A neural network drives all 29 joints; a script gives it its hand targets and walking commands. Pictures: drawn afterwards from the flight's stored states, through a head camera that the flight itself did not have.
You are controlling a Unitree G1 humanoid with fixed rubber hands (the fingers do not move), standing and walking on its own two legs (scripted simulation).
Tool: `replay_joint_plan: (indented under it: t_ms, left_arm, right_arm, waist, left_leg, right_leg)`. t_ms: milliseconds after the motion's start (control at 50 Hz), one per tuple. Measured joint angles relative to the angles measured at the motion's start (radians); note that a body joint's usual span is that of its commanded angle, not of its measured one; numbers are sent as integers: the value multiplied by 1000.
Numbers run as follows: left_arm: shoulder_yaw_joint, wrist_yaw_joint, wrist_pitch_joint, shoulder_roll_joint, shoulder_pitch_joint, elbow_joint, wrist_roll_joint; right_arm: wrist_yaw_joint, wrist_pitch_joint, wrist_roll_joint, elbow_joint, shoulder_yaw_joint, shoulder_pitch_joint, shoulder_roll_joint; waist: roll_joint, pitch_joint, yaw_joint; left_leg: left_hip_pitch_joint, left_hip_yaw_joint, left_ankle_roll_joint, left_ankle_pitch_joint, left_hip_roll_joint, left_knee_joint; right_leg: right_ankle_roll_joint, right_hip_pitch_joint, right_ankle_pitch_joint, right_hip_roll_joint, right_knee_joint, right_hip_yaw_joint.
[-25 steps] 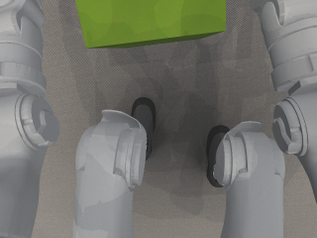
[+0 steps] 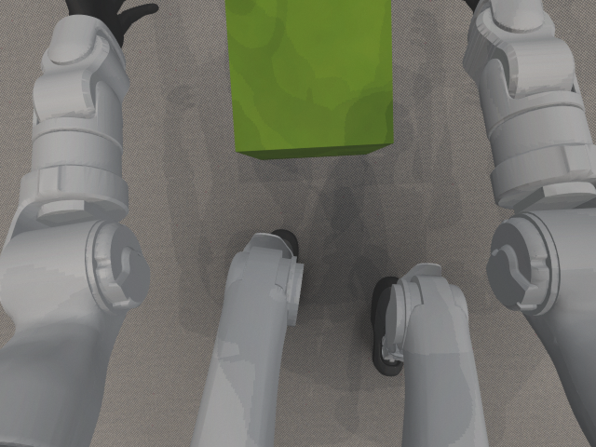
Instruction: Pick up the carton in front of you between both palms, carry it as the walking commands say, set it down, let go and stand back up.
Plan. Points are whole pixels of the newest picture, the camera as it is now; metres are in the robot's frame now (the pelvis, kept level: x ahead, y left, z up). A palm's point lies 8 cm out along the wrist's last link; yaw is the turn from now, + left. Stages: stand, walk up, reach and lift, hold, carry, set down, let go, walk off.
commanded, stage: set down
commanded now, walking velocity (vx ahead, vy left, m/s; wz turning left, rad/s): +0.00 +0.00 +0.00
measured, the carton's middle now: (310, 91) +0.53 +0.12 -0.35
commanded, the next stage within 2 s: let go in 0.48 s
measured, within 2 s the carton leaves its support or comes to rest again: neither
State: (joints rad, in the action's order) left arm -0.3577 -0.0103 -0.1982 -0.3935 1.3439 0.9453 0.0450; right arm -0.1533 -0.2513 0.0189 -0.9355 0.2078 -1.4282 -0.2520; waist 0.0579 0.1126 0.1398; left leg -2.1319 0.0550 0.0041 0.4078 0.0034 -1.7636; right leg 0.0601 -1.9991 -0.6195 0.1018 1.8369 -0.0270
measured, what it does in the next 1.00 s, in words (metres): rises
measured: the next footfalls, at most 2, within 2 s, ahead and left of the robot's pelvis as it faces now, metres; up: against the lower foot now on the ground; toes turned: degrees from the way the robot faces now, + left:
none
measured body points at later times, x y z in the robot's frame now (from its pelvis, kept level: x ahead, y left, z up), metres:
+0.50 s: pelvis +0.03 +0.01 +0.13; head +0.34 +0.07 +0.45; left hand +0.51 +0.34 +0.03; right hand +0.60 -0.05 +0.03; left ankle +0.13 +0.12 -0.44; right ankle +0.08 -0.13 -0.44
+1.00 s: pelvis +0.07 +0.02 +0.24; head +0.29 +0.06 +0.64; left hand +0.38 +0.32 +0.14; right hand +0.46 -0.11 +0.14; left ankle +0.13 +0.12 -0.44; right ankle +0.08 -0.13 -0.44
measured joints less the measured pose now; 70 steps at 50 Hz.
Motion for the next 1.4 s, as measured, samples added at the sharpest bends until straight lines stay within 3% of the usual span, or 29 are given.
replay_joint_plan:
  t_ms: [280,500,620,740,860,1200,1400]
  left_arm:
    - [-14,-36,-51,13,-121,-116,-1]
    - [-54,-63,-14,47,-178,-95,-61]
    - [-61,-88,9,69,-253,-115,-122]
    - [-7,-122,24,100,-469,-216,-169]
    - [74,-135,55,115,-710,-307,-144]
    - [254,-82,178,180,-1300,-451,-47]
    - [319,-60,180,191,-1546,-519,-29]
  right_arm:
    - [12,-40,-13,120,0,126,21]
    - [41,-8,-44,102,29,196,43]
    - [36,9,-105,134,58,279,89]
    - [9,27,-154,267,54,522,165]
    - [22,68,-134,368,10,784,185]
    - [128,224,-101,376,-70,1293,142]
    - [170,246,-65,437,-127,1553,76]
  waist:
    - [0,-95,-10]
    - [-3,-129,-20]
    - [-6,-132,-32]
    - [-13,-128,-48]
    - [-26,-124,-52]
    - [-51,-112,-74]
    - [-59,-72,-101]
  left_leg:
    - [184,-1,-2,-38,11,260]
    - [387,-1,-5,-108,13,514]
    - [502,-3,-9,-148,11,647]
    - [664,-9,-19,-172,8,774]
    - [850,-20,-29,-185,15,883]
    - [1399,-8,-18,-202,36,1138]
    - [1757,-3,2,-219,30,1307]
  right_leg:
    - [-5,175,59,-10,-272,-19]
    - [-8,369,145,-19,-531,-34]
    - [-7,482,194,-24,-672,-42]
    - [-3,647,234,-30,-819,-54]
    - [0,834,256,-45,-937,-68]
    - [-27,1383,276,-85,-1192,-55]
    - [-57,1729,290,-90,-1345,-50]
